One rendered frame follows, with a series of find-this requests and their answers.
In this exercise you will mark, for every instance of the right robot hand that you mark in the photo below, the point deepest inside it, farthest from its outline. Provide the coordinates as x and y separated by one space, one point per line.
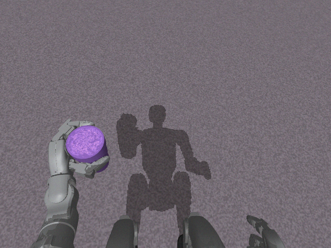
270 239

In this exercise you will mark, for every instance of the cup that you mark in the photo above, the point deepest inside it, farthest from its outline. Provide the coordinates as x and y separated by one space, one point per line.
87 144

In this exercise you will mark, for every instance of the left robot arm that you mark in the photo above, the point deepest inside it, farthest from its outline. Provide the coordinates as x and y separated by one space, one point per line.
60 225

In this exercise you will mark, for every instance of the left robot hand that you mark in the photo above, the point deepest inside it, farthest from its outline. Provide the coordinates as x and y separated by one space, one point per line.
59 159

